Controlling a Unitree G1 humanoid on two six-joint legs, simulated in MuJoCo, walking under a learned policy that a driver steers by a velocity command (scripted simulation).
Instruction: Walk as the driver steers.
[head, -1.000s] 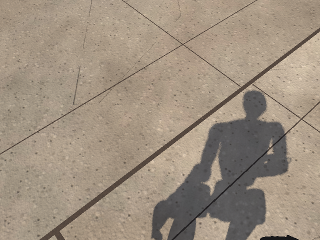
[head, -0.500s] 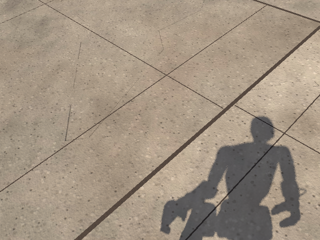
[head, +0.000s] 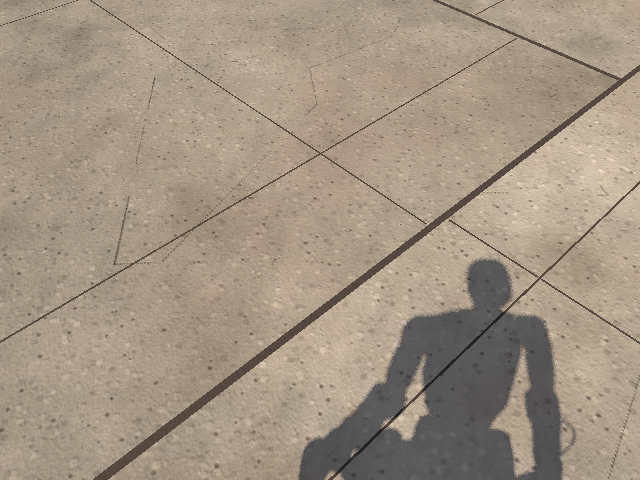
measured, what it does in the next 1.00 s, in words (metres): walks ahead: right foot, then left foot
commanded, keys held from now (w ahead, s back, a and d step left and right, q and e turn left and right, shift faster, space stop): shift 0.04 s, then w+shift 0.90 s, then w+e+shift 0.06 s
